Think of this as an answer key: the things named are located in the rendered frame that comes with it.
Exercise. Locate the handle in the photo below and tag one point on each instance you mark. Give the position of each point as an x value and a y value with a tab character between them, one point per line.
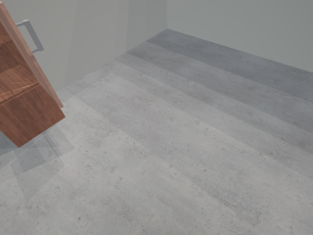
32	34

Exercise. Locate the cupboard door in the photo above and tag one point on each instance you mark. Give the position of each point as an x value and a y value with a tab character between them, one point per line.
16	36

